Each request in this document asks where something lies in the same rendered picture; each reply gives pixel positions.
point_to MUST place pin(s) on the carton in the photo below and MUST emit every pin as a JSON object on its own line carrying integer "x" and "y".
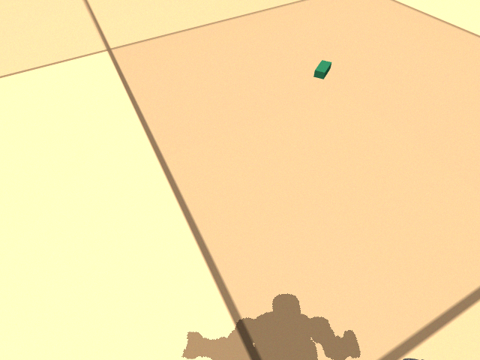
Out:
{"x": 322, "y": 69}

